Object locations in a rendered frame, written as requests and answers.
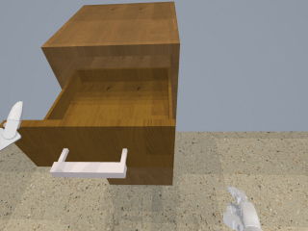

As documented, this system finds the robot left hand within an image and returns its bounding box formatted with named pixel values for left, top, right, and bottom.
left=0, top=101, right=24, bottom=151

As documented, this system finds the handle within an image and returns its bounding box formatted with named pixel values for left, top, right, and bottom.
left=49, top=148, right=128, bottom=179

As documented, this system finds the robot right hand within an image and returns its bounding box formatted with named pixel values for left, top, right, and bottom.
left=223, top=185, right=261, bottom=231

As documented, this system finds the cabinet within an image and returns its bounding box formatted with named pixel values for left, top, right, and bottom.
left=41, top=1, right=180, bottom=186

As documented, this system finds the drawer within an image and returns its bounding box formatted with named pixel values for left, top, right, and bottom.
left=0, top=66, right=176, bottom=168

